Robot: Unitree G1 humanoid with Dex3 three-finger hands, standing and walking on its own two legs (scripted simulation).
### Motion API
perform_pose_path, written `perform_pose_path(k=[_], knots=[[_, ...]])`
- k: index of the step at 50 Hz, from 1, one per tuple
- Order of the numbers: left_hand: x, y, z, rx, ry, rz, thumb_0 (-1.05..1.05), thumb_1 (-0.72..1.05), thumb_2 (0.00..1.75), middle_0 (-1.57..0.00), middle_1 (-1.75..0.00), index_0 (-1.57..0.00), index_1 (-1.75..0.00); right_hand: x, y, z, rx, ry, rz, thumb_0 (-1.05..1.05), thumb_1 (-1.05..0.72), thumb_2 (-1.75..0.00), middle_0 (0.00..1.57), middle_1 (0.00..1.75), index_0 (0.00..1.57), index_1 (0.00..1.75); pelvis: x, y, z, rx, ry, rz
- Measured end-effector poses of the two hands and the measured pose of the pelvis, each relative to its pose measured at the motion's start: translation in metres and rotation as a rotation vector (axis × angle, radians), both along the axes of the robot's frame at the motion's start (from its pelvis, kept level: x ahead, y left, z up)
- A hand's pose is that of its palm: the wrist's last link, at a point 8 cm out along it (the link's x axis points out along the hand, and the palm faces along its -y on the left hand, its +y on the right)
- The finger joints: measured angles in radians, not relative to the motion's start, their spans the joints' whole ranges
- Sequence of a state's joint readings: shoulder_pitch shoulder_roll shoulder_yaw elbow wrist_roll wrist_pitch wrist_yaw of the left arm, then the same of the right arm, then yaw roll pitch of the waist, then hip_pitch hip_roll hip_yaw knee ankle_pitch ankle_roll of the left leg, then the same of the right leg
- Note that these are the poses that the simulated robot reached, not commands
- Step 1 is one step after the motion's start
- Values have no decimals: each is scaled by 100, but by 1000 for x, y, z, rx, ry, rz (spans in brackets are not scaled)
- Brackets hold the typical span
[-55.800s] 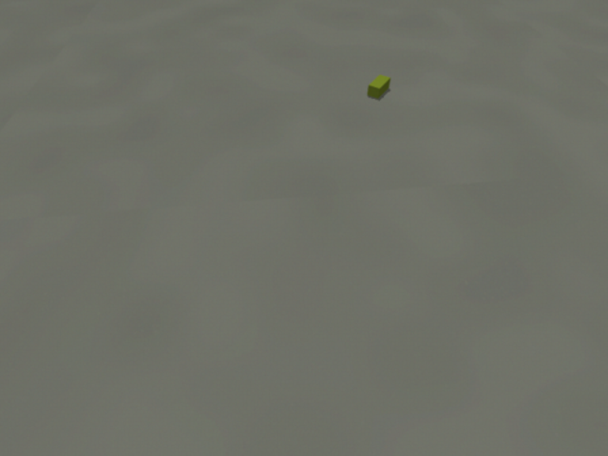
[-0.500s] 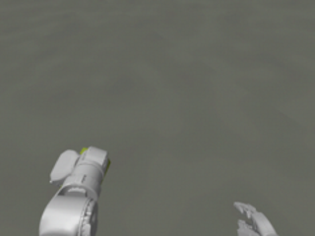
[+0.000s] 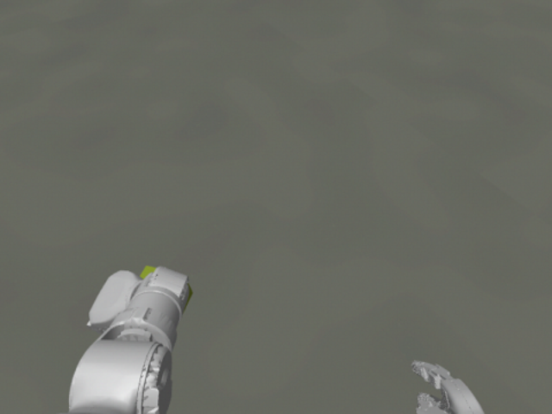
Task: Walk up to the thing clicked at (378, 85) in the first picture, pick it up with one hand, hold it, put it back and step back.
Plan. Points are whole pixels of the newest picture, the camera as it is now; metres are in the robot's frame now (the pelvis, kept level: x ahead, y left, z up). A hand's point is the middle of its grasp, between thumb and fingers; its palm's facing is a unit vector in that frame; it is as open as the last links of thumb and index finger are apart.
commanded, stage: crouch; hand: left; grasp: from above
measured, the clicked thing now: (148, 320) +0.31 +0.23 -0.12
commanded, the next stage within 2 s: lower in 1.38 s
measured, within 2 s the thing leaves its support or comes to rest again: neither
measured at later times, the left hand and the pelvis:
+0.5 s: hand (163, 355) +0.29 +0.25 -0.28, palm faces -0.14 -0.46 -0.88, open 10.4 cm; pelvis -0.06 +0.02 -0.13, yaw -2 degrees
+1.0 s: hand (180, 352) +0.34 +0.26 -0.46, palm faces -0.02 -0.52 -0.85, open 10.4 cm; pelvis -0.10 +0.03 -0.32, yaw -4 degrees
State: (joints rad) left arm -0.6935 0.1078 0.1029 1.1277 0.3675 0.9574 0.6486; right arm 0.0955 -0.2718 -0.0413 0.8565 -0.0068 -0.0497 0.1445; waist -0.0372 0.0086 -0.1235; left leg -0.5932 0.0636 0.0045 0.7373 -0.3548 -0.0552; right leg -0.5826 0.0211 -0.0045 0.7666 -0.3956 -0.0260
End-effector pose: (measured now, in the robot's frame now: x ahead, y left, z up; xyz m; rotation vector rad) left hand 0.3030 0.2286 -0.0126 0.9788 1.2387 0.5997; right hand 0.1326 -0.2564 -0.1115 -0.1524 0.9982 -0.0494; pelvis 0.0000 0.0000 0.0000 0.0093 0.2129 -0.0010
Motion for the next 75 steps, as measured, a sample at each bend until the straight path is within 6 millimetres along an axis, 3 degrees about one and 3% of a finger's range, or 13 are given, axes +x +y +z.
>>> perform_pose_path(k=[5,9,18,23,29,37,44,52,67,75], knots=[[0,6,-14,49,31,-16,0,1,51,-60,-54,-62,-55,-25,-5,-9,-24,50,-24,1,-86,-88,20,29,20,30,-3,2,-8,-2,41,-11],[-1,11,-36,53,52,15,0,0,52,-59,-56,-61,-57,-48,-4,-25,-40,104,-19,1,-86,-88,19,29,20,30,-8,4,-21,-2,90,-17],[-7,22,-125,74,56,-4,0,-2,54,-59,-57,-61,-59,-94,7,-82,-61,253,15,1,-87,-88,19,29,20,30,-33,11,-72,-9,212,-22],[-12,24,-189,41,33,-24,0,-1,52,-61,-53,-63,-55,-115,12,-123,-77,305,39,1,-88,-89,20,29,20,30,-49,17,-113,-25,300,-17],[-3,31,-262,37,-44,-45,0,-1,50,-65,-47,-67,-48,-135,6,-179,-137,326,52,1,-89,-89,20,29,20,30,-69,21,-178,-43,374,-14],[18,48,-335,12,-139,25,0,-5,53,-69,-43,-72,-44,-169,-1,-249,-158,397,58,1,-90,-90,20,29,20,30,-94,25,-250,-56,423,-21],[26,49,-372,-34,-131,80,1,-7,54,-71,-39,-75,-41,-196,4,-297,-96,471,38,1,-91,-90,19,29,20,30,-102,27,-291,-53,454,-30],[35,42,-402,-34,-75,45,1,-8,49,-74,-37,-78,-38,-208,12,-336,-27,489,7,1,-92,-90,19,29,20,30,-98,26,-324,-40,470,-44],[38,49,-476,17,-38,28,1,-6,44,-74,-37,-78,-38,-218,5,-381,-12,515,23,1,-92,-90,19,29,20,30,-98,22,-377,-42,445,-57],[39,50,-498,19,-35,80,1,-7,49,-73,-38,-77,-39,-229,-2,-393,-15,554,29,1,-93,-90,19,29,20,30,-100,23,-393,-54,415,-65]])
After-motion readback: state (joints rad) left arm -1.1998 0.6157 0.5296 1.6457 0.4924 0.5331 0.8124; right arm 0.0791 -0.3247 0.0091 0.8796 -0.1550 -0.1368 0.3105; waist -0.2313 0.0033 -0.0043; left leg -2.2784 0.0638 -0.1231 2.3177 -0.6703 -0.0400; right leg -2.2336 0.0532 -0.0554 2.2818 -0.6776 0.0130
